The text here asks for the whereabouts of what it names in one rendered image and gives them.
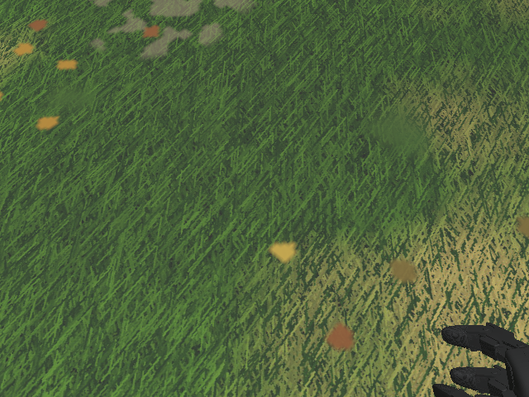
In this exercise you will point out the right robot hand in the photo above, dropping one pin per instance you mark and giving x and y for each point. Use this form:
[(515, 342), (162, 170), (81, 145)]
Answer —
[(497, 343)]

